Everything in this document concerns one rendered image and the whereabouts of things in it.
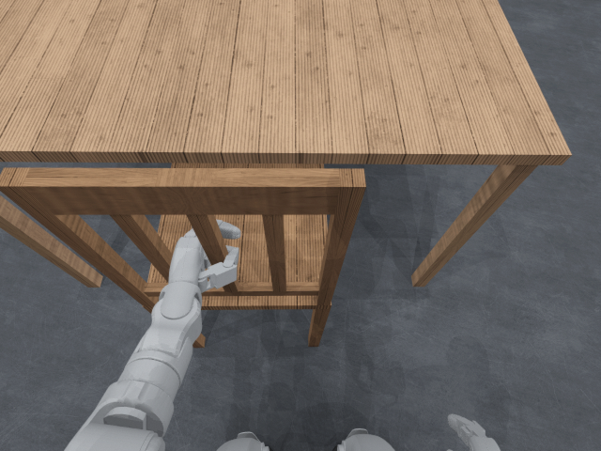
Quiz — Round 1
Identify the robot shin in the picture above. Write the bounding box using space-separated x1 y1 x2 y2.
347 428 368 438
237 432 259 441

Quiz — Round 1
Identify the left robot forearm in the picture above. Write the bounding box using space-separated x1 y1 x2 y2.
64 282 202 451

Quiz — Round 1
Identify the left robot shin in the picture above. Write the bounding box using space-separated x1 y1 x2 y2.
237 432 259 441

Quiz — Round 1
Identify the left robot hand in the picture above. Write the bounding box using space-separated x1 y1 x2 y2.
168 220 241 293

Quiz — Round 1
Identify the chair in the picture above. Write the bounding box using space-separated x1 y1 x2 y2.
0 163 366 348

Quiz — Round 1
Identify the right robot hand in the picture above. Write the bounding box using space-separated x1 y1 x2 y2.
447 414 501 451

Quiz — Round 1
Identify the table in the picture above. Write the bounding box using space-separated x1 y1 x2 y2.
0 0 572 288

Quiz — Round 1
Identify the right robot shin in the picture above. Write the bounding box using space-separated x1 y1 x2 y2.
347 428 368 438

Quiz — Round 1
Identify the robot left upper arm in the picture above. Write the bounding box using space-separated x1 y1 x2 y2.
69 423 165 451

